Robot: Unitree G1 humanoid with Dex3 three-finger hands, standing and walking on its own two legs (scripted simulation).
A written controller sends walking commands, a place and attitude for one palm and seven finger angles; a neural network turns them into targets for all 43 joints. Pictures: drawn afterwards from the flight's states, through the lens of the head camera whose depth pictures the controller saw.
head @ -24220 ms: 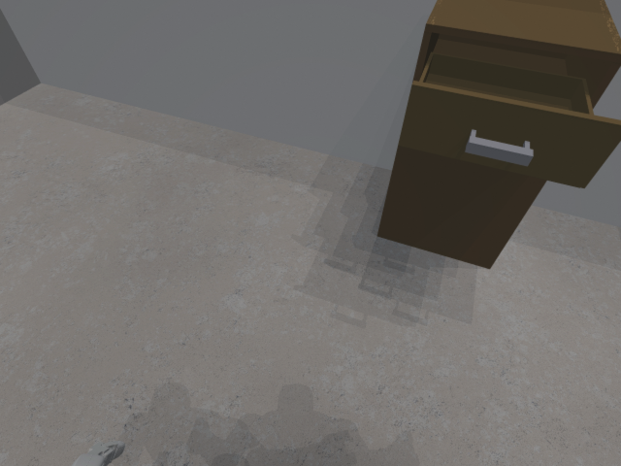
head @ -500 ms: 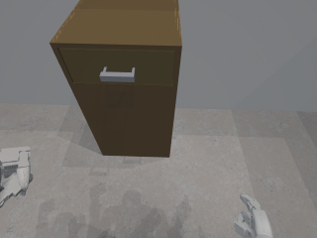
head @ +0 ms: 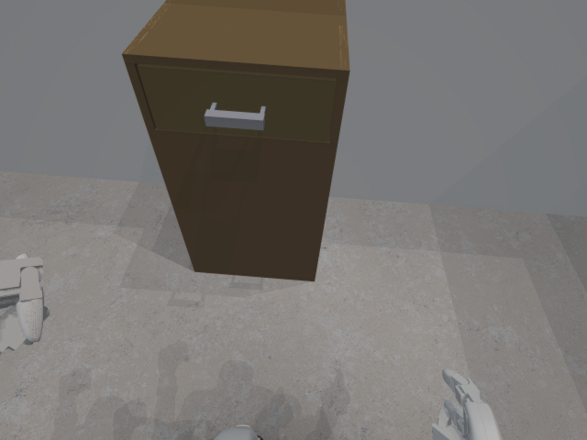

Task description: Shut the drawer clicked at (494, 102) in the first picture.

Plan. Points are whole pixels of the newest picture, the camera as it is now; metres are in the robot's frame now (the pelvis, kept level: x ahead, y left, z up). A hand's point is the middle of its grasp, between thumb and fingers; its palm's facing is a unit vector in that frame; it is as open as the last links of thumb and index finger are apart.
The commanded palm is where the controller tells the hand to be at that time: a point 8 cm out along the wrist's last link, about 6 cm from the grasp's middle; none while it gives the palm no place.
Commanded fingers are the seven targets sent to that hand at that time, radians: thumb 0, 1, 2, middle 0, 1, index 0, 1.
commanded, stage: step back with the hand held close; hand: left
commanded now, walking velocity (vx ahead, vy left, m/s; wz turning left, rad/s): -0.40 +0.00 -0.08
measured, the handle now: (236, 114) +0.76 +0.16 +0.01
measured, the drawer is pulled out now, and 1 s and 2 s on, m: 0.00 0.00 0.00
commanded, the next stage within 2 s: stop stepping back and stand still in 0.36 s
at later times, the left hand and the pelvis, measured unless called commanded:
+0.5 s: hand (6, 426) +0.11 +0.22 +0.19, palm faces +0.25 -0.86 -0.44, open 3.3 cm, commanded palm +0.05 +0.27 +0.19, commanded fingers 0.00 0.90 0.90 -1.40 -1.60 -1.40 -1.60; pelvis -0.11 +0.00 +0.01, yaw -6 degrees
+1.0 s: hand out of the picture +0.04 +0.22 +0.18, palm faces +0.29 -0.86 -0.41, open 3.3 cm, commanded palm +0.00 +0.28 +0.19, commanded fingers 0.00 0.90 0.90 -1.40 -1.60 -1.40 -1.60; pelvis -0.16 +0.01 +0.01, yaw -5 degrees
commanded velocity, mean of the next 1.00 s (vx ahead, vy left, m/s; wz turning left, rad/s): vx -0.10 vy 0.01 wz -0.03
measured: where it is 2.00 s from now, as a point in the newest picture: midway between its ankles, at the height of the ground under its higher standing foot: outside the picture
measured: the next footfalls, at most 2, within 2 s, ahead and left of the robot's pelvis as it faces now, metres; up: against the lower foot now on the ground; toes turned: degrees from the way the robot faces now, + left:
right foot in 0.50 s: -0.16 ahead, -0.11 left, +0.00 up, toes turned -3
left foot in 0.66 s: -0.02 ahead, +0.09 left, +0.00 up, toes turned -5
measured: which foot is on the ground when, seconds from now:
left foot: down 0.00-0.54, up 0.56-0.64, down 0.66-1.00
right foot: down 0.00-0.20, up 0.22-0.48, down 0.50-1.00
